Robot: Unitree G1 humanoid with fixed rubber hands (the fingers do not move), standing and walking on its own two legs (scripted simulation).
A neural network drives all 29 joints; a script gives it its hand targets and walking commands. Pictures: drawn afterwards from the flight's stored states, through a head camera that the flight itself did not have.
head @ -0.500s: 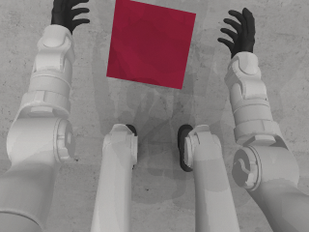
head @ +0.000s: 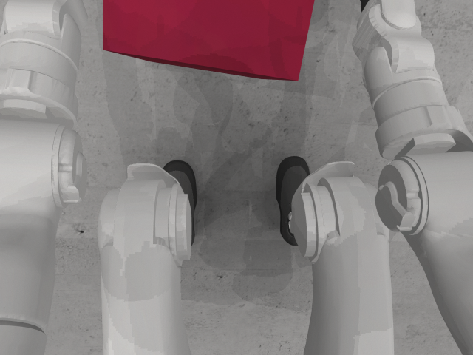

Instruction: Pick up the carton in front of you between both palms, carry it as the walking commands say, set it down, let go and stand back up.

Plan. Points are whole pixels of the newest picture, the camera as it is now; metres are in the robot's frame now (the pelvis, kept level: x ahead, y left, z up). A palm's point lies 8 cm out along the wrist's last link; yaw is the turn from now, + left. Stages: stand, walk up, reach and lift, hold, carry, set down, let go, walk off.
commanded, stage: reach and lift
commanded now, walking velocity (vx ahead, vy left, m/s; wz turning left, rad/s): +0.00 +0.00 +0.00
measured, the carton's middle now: out of the picture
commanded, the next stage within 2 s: none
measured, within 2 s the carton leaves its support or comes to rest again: leaves its support in 0.76 s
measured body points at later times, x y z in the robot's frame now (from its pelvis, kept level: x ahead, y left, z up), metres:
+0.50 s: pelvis +0.00 +0.00 +0.00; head +0.37 +0.05 +0.24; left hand +0.56 +0.21 -0.19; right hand +0.55 -0.10 -0.18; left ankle +0.11 +0.12 -0.34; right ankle +0.13 -0.13 -0.34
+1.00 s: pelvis +0.01 -0.01 +0.01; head +0.32 +0.06 +0.32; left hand +0.54 +0.21 -0.11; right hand +0.54 -0.09 -0.09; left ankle +0.11 +0.12 -0.34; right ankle +0.13 -0.14 -0.34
